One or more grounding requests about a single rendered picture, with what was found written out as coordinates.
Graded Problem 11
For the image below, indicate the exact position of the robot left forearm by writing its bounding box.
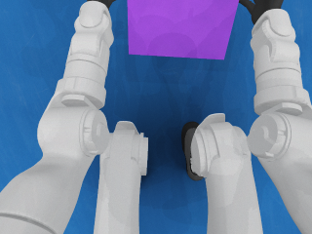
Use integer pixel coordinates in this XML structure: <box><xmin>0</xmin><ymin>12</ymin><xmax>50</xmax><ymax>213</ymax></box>
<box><xmin>37</xmin><ymin>1</ymin><xmax>114</xmax><ymax>146</ymax></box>

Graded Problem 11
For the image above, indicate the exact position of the robot right forearm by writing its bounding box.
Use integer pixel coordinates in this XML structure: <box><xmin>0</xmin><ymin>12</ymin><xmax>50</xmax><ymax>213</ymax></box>
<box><xmin>250</xmin><ymin>9</ymin><xmax>312</xmax><ymax>120</ymax></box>

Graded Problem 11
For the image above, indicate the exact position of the left robot shin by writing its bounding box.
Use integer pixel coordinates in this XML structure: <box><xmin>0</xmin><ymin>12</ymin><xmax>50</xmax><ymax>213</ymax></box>
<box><xmin>99</xmin><ymin>121</ymin><xmax>139</xmax><ymax>167</ymax></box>

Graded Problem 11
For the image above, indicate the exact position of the left robot upper arm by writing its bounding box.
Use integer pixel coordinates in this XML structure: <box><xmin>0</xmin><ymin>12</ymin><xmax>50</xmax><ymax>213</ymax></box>
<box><xmin>0</xmin><ymin>106</ymin><xmax>110</xmax><ymax>234</ymax></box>

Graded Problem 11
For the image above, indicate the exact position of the right robot thigh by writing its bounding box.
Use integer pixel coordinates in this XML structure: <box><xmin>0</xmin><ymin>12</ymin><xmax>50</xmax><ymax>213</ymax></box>
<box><xmin>191</xmin><ymin>122</ymin><xmax>263</xmax><ymax>234</ymax></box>

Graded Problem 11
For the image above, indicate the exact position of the robot right hand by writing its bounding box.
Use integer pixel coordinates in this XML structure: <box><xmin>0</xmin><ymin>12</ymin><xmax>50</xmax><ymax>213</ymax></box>
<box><xmin>239</xmin><ymin>0</ymin><xmax>284</xmax><ymax>25</ymax></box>

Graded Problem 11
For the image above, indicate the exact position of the right robot upper arm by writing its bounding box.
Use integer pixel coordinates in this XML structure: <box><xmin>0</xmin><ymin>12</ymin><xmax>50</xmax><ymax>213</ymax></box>
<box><xmin>247</xmin><ymin>111</ymin><xmax>312</xmax><ymax>234</ymax></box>

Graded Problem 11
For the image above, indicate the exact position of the robot left hand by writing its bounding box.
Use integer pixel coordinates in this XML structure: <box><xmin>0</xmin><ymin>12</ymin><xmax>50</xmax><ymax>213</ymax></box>
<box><xmin>87</xmin><ymin>0</ymin><xmax>116</xmax><ymax>11</ymax></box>

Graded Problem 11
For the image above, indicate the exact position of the carton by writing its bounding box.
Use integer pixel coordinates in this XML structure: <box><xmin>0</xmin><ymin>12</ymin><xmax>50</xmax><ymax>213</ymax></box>
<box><xmin>127</xmin><ymin>0</ymin><xmax>239</xmax><ymax>60</ymax></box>

